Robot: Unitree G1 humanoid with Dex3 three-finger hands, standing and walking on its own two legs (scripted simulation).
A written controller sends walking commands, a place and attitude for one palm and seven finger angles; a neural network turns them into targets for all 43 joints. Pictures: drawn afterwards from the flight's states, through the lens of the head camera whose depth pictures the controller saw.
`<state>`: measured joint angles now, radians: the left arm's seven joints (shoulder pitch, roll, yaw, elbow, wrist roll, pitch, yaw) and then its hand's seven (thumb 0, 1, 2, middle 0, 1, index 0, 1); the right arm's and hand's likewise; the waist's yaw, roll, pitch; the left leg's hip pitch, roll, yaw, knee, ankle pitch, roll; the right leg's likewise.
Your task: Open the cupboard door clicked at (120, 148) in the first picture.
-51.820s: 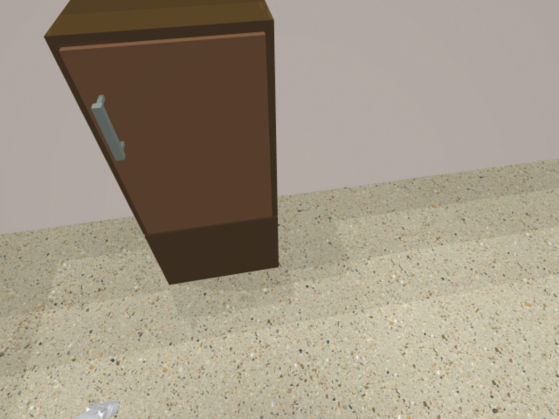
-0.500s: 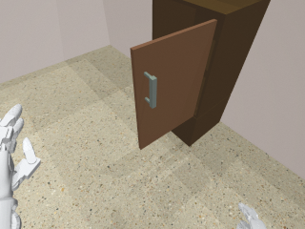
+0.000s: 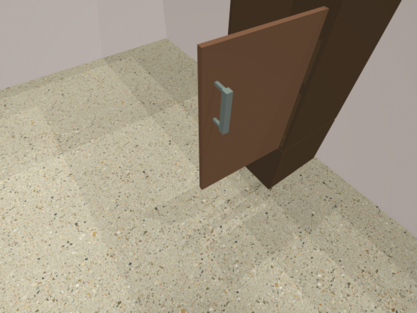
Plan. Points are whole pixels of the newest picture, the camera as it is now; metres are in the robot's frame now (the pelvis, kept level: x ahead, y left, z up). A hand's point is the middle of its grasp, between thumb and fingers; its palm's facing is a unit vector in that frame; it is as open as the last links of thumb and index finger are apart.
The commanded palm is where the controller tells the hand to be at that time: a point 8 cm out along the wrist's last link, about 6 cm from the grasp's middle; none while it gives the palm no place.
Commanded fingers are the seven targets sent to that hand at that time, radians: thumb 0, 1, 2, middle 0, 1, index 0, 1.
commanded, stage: let the arm hang, fingers relaxed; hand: left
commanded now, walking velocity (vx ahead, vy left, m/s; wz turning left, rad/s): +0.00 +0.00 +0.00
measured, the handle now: (221, 108) +0.60 +0.01 +0.02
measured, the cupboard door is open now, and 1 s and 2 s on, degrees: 87 87 87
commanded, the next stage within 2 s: look to check the result in 0.66 s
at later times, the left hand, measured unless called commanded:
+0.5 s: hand out of the picture -0.01 +0.19 -0.17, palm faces +0.01 -0.99 -0.17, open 7.3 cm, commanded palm none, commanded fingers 0.00 0.90 0.90 -0.20 -0.30 -0.20 -0.30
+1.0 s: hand out of the picture -0.02 +0.19 -0.17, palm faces +0.02 -0.99 -0.16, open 7.4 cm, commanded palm none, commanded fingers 0.00 0.90 0.90 -0.20 -0.30 -0.20 -0.30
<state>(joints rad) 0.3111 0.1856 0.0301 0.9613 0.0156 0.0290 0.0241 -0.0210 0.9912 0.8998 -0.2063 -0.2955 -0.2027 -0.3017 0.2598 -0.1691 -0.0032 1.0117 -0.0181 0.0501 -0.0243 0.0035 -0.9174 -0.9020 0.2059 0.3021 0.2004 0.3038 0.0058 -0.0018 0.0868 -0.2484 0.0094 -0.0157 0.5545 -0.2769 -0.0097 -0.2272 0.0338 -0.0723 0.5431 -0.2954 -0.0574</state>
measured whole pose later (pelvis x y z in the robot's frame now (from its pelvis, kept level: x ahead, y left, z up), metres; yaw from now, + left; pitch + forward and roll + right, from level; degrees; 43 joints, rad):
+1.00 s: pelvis +0.00 +0.04 +0.01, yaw -2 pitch -1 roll +0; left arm 0.30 0.11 0.01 1.17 0.02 0.00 0.03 0.00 0.91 0.90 -0.20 -0.29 -0.20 -0.30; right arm 0.30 -0.12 0.01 1.15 -0.01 0.00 -0.04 0.00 -0.90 -0.90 0.20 0.30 0.20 0.30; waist -0.01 0.01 0.04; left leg -0.18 -0.04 0.03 0.41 -0.21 0.04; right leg -0.18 -0.01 -0.02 0.42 -0.22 0.00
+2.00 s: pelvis +0.01 +0.04 +0.01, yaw -1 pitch -1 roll +0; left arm 0.28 0.12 0.01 1.16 0.01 -0.01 0.03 0.00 0.91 0.90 -0.20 -0.29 -0.20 -0.30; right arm 0.28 -0.13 0.02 1.16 -0.01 -0.01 -0.04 0.00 -0.90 -0.90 0.20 0.30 0.20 0.30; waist 0.00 0.00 0.05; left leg -0.14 -0.05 0.03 0.38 -0.22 0.05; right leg -0.14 -0.02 -0.02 0.40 -0.23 0.01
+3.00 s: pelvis +0.02 +0.04 +0.01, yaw -1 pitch -1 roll +0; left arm 0.27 0.13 0.01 1.16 0.01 -0.01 0.03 0.00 0.91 0.90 -0.20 -0.29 -0.20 -0.30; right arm 0.27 -0.13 0.02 1.16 -0.01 -0.01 -0.04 0.00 -0.90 -0.90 0.20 0.30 0.20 0.30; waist 0.00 -0.01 0.05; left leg -0.13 -0.04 0.03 0.37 -0.22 0.05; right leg -0.12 -0.02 -0.02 0.37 -0.23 0.01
